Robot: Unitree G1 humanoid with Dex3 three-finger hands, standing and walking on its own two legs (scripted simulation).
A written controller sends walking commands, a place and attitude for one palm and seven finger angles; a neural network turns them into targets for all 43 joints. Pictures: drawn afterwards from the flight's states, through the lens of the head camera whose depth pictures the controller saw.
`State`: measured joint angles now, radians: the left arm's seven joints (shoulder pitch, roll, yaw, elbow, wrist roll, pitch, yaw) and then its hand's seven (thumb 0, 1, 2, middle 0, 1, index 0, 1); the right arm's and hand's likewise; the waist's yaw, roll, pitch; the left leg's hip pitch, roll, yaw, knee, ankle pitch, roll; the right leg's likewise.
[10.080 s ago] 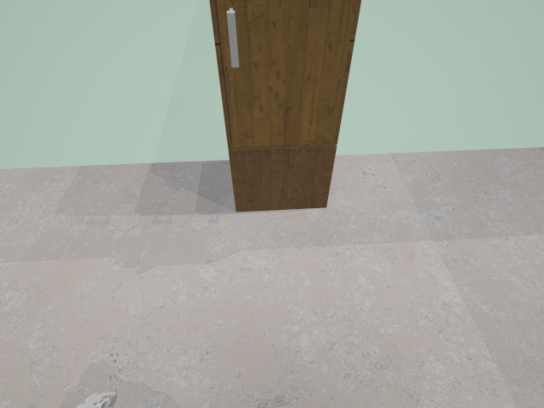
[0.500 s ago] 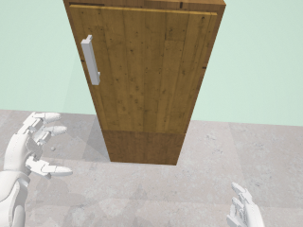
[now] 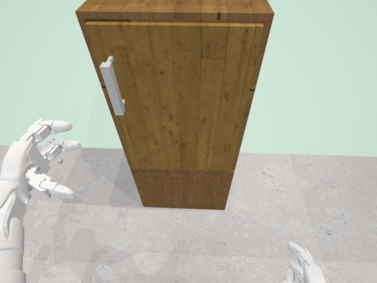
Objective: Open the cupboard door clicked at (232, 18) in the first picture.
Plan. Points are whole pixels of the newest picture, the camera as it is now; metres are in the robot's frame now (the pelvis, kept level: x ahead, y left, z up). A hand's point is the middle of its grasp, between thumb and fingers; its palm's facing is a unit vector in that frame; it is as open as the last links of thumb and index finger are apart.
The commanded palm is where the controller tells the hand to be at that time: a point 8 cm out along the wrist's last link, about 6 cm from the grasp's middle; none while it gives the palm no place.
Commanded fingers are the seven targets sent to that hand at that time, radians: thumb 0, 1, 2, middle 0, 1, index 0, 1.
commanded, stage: raise the hand with hooked fingers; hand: left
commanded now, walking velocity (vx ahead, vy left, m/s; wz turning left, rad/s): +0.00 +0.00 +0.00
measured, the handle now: (115, 86) +0.58 +0.25 +0.10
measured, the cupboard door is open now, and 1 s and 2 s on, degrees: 0 0 0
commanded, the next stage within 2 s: move the hooked fingers beside the handle in 0.36 s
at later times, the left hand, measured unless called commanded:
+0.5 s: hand (67, 169) +0.29 +0.25 +0.12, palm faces +0.07 -1.00 -0.04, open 14.0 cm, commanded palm +0.26 +0.30 +0.12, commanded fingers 0.00 -0.50 0.30 -0.30 -1.20 -0.30 -1.20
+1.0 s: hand (73, 140) +0.37 +0.28 +0.11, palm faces +0.05 -1.00 -0.02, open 14.0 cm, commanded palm +0.34 +0.33 +0.12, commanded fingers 0.00 -0.50 0.30 -0.30 -1.20 -0.30 -1.20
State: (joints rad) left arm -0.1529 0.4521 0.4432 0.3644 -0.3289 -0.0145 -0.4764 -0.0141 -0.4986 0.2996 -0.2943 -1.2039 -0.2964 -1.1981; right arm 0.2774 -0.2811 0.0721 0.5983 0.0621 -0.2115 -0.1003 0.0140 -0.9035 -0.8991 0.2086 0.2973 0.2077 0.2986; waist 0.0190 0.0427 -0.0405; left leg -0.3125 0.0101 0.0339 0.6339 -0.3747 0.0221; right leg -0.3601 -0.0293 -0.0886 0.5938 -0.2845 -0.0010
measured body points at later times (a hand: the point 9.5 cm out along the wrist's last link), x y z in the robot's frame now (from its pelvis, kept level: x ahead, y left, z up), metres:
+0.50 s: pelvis -0.01 -0.02 +0.00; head +0.00 -0.03 +0.45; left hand +0.28 +0.31 +0.13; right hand +0.16 -0.25 -0.08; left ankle -0.03 +0.10 -0.73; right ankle +0.01 -0.12 -0.73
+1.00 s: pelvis -0.02 -0.01 -0.01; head +0.03 -0.01 +0.44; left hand +0.36 +0.34 +0.12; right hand +0.08 -0.28 -0.10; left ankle -0.03 +0.10 -0.73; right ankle +0.01 -0.12 -0.73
